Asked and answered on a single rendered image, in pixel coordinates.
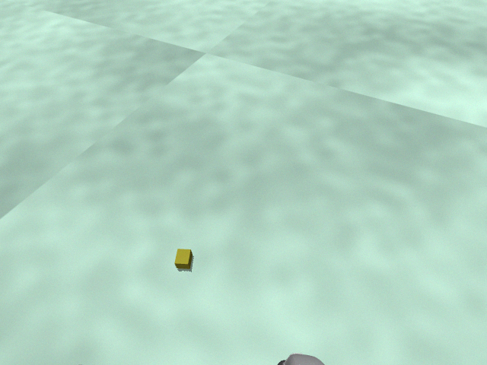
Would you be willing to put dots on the small box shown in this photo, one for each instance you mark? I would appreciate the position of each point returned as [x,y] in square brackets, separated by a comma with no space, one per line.
[183,258]

